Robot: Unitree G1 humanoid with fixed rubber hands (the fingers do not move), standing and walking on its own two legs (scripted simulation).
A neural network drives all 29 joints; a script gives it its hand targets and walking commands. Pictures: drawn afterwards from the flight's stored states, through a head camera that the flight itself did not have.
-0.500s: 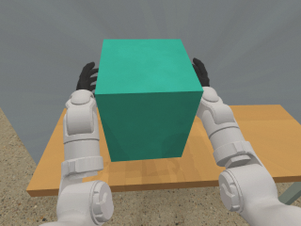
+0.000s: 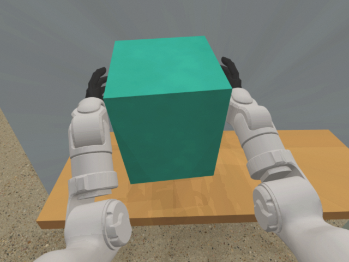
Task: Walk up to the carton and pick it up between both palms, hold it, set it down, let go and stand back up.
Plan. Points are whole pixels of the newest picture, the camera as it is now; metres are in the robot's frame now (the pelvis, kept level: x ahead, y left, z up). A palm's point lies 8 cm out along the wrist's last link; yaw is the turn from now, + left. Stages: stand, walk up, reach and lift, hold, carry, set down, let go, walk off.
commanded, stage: hold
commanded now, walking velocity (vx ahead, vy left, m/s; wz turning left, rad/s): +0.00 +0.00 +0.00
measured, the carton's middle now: (166, 111) +0.38 +0.00 +0.22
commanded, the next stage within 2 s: none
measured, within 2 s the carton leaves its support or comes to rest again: neither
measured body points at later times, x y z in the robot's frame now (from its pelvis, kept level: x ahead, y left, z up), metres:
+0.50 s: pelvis +0.00 +0.00 +0.00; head -0.07 +0.01 +0.44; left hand +0.39 +0.15 +0.26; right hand +0.40 -0.14 +0.28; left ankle +0.00 +0.14 -0.75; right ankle +0.05 -0.12 -0.75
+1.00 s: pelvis +0.01 +0.00 +0.00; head -0.07 +0.01 +0.44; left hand +0.39 +0.15 +0.26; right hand +0.39 -0.14 +0.27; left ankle +0.00 +0.14 -0.75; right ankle +0.05 -0.12 -0.75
